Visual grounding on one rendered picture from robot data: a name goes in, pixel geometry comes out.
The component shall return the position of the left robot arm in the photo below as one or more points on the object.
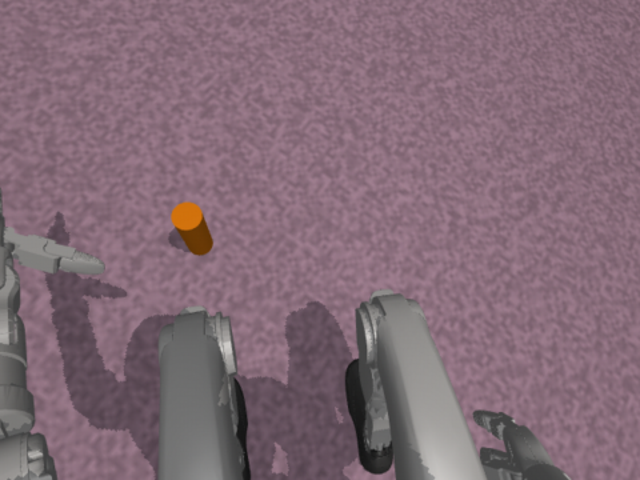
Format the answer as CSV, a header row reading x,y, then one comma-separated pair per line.
x,y
22,456

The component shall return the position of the left robot hand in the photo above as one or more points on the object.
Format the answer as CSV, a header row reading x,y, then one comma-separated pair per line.
x,y
44,254

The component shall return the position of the right robot foot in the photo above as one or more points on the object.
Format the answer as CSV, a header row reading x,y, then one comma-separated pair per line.
x,y
376,462

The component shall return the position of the right robot hand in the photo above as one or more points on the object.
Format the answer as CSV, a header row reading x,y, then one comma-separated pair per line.
x,y
522,446

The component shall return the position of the can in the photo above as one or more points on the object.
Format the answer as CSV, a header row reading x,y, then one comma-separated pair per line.
x,y
190,223

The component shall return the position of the left robot foot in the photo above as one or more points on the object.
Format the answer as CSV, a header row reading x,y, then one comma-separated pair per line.
x,y
242,431

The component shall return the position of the right robot arm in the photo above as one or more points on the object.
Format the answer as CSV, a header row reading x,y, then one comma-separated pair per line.
x,y
544,472

